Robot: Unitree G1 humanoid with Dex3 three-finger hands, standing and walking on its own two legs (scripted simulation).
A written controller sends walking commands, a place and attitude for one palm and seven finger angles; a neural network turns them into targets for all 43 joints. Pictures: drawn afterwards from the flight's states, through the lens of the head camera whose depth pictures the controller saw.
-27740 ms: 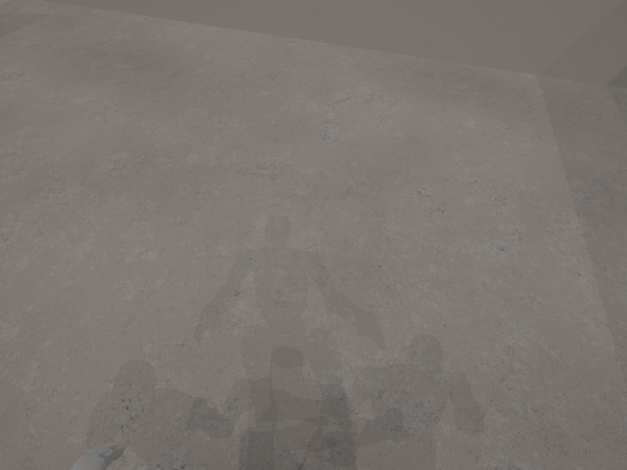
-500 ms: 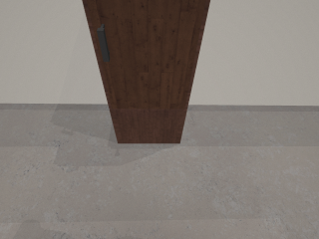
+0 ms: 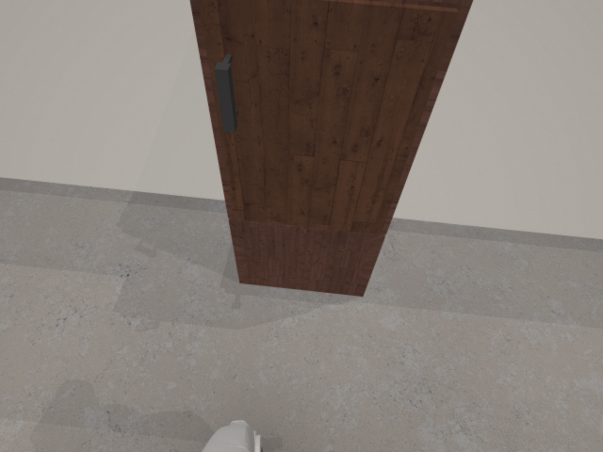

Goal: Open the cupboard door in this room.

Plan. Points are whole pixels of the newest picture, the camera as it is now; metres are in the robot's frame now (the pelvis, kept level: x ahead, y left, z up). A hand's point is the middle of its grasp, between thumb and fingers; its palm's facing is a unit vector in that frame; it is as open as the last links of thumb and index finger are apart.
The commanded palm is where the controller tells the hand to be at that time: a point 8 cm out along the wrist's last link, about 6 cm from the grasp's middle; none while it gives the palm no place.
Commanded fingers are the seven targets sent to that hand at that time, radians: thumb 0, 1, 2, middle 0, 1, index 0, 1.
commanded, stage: take the last steps up to it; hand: left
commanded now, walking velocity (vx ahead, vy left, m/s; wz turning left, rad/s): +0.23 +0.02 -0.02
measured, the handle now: (229, 93) +0.71 +0.21 +0.07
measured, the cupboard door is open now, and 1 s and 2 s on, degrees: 0 0 0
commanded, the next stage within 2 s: come to a stop and stand still in 0.24 s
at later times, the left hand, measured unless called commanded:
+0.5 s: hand (201, 387) +0.23 +0.18 -0.16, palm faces -0.03 -0.97 -0.23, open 7.4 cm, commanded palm none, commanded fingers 0.00 0.90 0.90 -0.20 -0.30 -0.20 -0.30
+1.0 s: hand out of the picture +0.10 +0.24 -0.17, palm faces +0.06 -0.97 -0.22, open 7.4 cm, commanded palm none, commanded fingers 0.00 0.90 0.90 -0.20 -0.30 -0.20 -0.30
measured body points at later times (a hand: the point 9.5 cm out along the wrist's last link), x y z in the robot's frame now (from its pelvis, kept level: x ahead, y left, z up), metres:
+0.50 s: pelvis +0.13 +0.01 +0.00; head +0.14 -0.01 +0.45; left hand +0.23 +0.23 -0.14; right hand +0.09 -0.20 -0.17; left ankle +0.11 +0.12 -0.73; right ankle +0.20 -0.10 -0.73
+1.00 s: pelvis +0.07 +0.05 +0.01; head +0.08 +0.07 +0.46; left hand +0.10 +0.30 -0.16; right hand +0.11 -0.19 -0.14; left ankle +0.07 +0.15 -0.73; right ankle +0.08 -0.09 -0.69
